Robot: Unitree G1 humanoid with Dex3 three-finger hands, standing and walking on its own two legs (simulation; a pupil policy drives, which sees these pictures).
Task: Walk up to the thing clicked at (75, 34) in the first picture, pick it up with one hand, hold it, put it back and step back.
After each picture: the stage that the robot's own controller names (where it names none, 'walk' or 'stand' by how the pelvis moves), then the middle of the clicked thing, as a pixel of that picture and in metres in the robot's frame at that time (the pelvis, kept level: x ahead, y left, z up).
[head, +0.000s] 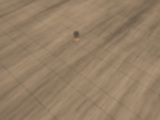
stand; (76, 36) +1.51 +0.06 -0.72
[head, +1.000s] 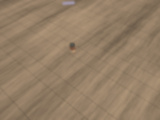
walk; (72, 48) +1.36 +0.21 -0.72
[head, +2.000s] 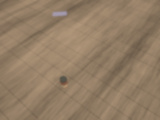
walk; (63, 82) +0.82 +0.22 -0.72
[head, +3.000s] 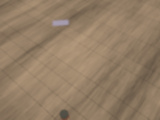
walk; (64, 116) +0.47 +0.18 -0.71
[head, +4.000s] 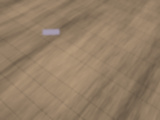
stand; out of the picture +0.33 +0.17 -0.71
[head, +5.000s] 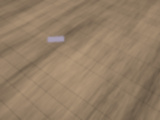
stand; out of the picture +0.32 +0.16 -0.72
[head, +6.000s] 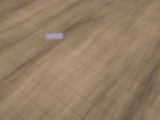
stand; out of the picture +0.33 +0.17 -0.73
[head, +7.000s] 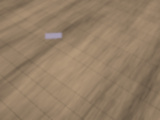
stand; out of the picture +0.32 +0.17 -0.73
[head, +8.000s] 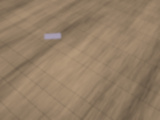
stand; out of the picture +0.31 +0.17 -0.73
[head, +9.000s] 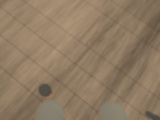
go down; (45, 91) +0.37 +0.18 -0.47
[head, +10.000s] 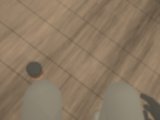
go down; (35, 71) +0.40 +0.20 -0.31
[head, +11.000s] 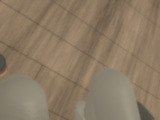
close in; out of the picture +0.39 +0.23 -0.23
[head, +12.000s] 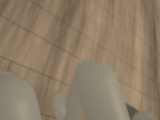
close; out of the picture +0.39 +0.25 -0.22
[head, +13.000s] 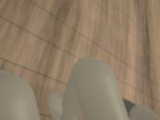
close; out of the picture +0.39 +0.25 -0.22
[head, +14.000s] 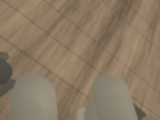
lift; out of the picture +0.32 +0.26 -0.13
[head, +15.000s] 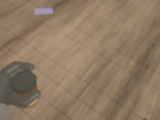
lift; (26, 90) +0.31 +0.18 +0.03
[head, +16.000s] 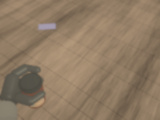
hold; (33, 91) +0.32 +0.17 +0.02
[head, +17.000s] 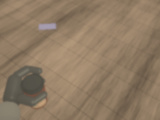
hold; (35, 92) +0.32 +0.17 +0.01
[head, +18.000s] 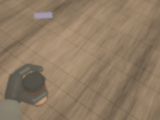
crouch; (36, 89) +0.33 +0.16 -0.02
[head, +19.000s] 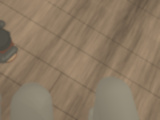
lower; (2, 46) +0.45 +0.22 -0.07
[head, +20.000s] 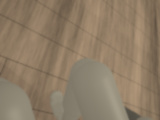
lower; out of the picture +0.42 +0.27 -0.20
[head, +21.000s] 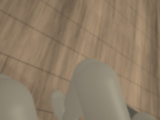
lower; out of the picture +0.40 +0.27 -0.21
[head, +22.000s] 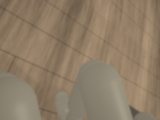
lower; out of the picture +0.39 +0.26 -0.21
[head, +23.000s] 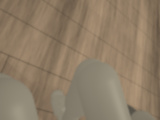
lower; out of the picture +0.39 +0.26 -0.22
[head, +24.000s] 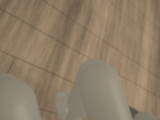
draw back; out of the picture +0.38 +0.23 -0.22
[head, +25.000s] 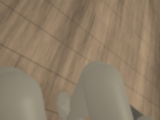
stand; out of the picture +0.37 +0.22 -0.23
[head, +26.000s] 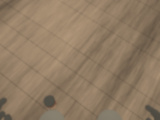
stand; (50, 102) +0.35 +0.17 -0.53
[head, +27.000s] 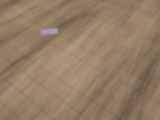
stand; out of the picture +0.32 +0.16 -0.66
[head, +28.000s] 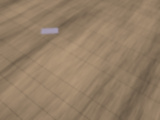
stand; out of the picture +0.32 +0.15 -0.67
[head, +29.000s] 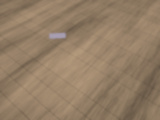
stand; out of the picture +0.34 +0.15 -0.72
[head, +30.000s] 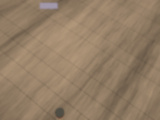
walk; (60, 114) +0.38 +0.10 -0.71
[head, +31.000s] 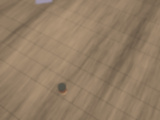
walk; (62, 89) +0.59 +0.17 -0.69
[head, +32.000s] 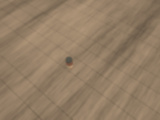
stand; (69, 62) +0.92 +0.17 -0.70
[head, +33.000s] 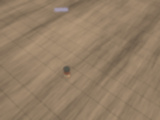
stand; (66, 72) +0.95 +0.15 -0.72
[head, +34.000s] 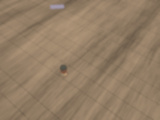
stand; (63, 70) +0.95 +0.17 -0.72
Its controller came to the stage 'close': yes
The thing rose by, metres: 0.73
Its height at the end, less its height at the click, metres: +0.00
